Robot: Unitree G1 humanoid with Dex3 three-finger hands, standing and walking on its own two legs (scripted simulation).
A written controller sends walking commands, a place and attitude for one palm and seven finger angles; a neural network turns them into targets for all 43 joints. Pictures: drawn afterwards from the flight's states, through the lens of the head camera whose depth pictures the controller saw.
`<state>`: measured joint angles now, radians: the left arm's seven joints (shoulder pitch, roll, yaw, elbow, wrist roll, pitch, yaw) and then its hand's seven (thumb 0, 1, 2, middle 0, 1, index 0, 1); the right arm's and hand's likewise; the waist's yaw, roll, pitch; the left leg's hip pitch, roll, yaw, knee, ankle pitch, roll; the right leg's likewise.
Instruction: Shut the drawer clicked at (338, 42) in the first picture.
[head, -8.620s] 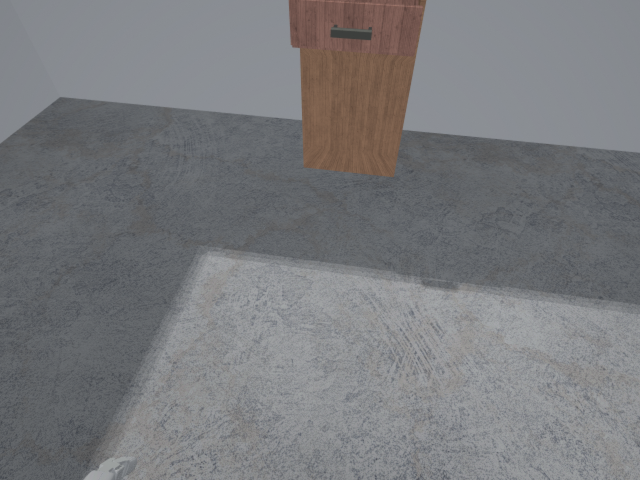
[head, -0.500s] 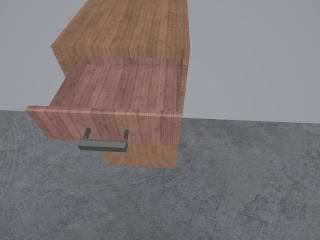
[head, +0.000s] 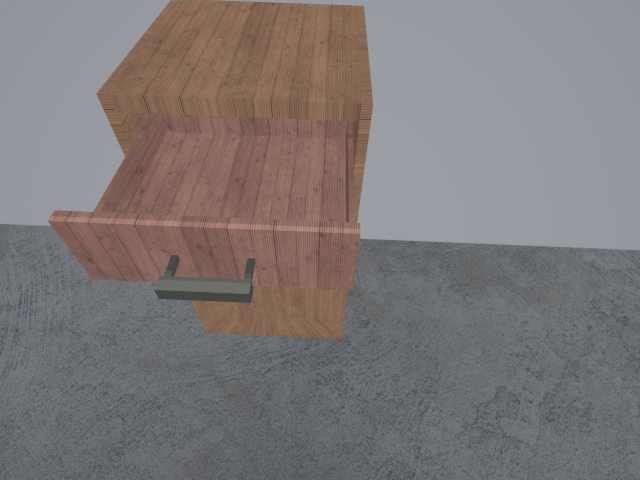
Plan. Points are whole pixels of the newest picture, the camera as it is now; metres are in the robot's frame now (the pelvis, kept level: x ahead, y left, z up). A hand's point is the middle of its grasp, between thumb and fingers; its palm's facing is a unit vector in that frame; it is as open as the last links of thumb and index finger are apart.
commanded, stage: look again from close up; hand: left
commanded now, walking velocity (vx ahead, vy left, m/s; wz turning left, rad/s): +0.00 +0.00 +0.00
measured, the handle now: (208, 276) +0.38 +0.18 +0.01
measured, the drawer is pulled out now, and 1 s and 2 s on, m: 0.26 0.26 0.26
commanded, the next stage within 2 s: raise the hand and make a fist in 0.42 s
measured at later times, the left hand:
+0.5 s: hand out of the picture +0.04 +0.20 -0.18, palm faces +0.00 -0.98 -0.20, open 7.3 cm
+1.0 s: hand (180, 468) +0.15 +0.17 -0.04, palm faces +0.13 -0.99 -0.06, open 5.6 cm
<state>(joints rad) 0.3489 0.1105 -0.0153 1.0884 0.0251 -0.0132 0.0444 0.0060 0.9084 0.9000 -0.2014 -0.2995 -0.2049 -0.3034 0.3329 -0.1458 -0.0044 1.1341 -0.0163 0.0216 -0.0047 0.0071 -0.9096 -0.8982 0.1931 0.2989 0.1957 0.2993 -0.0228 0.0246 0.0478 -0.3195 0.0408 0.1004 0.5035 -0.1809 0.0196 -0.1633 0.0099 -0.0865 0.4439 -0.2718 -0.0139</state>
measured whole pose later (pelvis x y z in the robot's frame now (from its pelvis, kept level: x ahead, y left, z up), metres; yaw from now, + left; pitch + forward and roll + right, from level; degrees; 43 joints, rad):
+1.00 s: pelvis +0.02 -0.03 -0.06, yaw +4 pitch +8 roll +0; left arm 0.63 0.23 0.14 0.00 -0.23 -0.42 -0.26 0.02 0.90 0.90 -0.52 -0.64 -0.52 -0.64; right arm 0.15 -0.25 -0.06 0.50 0.03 -0.20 -0.03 0.01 -0.90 -0.90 0.20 0.30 0.20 0.30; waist 0.02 -0.03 -0.11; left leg -0.72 0.03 0.01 0.98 -0.40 0.00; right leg -0.62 0.03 -0.13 0.98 -0.51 -0.09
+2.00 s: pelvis +0.03 +0.04 -0.04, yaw +2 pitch +3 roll -2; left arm 0.67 0.20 -0.07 -0.61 -0.16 -0.04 -0.09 0.02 0.90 0.90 -1.39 -1.58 -1.39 -1.59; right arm 0.24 -0.19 0.09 0.45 0.05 -0.20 0.00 0.02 -0.90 -0.90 0.20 0.30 0.20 0.30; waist 0.03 0.06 -0.10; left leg -0.51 -0.05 0.02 0.84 -0.39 0.08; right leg -0.41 -0.01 -0.04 0.80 -0.44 0.02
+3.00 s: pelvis +0.05 -0.03 -0.03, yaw +3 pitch +5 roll +0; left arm 0.55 0.22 0.17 -0.21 -0.29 -0.22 -0.29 0.02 0.90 0.90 -1.40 -1.60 -1.40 -1.60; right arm 0.24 -0.27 0.01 0.60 0.06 -0.25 -0.05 0.02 -0.90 -0.90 0.20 0.30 0.20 0.30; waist 0.00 0.05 -0.10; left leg -0.48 0.00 -0.03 0.76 -0.37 -0.02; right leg -0.39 0.05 -0.08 0.75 -0.45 -0.07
